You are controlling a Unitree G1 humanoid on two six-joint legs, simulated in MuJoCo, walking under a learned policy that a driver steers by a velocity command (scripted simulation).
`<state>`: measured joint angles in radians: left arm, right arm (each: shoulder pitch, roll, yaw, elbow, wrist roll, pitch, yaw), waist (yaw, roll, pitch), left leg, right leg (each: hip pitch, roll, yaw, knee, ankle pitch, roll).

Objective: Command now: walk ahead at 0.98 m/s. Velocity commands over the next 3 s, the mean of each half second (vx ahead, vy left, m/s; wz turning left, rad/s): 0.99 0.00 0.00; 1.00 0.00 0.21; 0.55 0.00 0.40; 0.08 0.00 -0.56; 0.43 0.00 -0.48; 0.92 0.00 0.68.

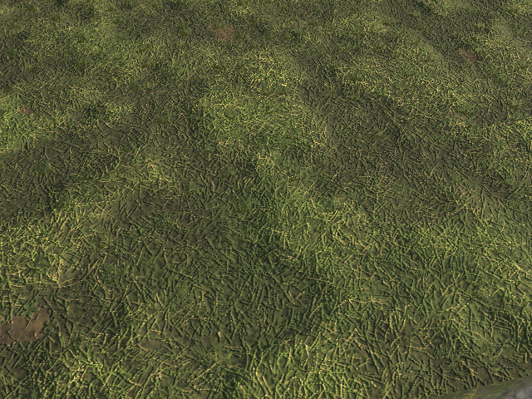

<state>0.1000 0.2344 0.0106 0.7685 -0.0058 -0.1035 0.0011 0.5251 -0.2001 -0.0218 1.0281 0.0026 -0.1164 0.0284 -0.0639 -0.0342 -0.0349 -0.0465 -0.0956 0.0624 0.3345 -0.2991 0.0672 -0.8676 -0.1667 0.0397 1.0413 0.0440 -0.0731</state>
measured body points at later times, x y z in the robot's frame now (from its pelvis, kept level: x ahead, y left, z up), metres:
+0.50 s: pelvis +0.45 -0.03 -0.01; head +0.45 -0.02 +0.44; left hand +0.39 +0.22 -0.15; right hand +0.67 -0.27 -0.09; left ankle +0.66 +0.15 -0.69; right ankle +0.36 -0.14 -0.74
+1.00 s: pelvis +0.92 +0.04 -0.18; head +0.94 +0.04 +0.27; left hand +1.16 +0.26 -0.23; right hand +0.87 -0.20 -0.32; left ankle +0.78 +0.12 -0.91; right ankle +1.16 -0.11 -0.86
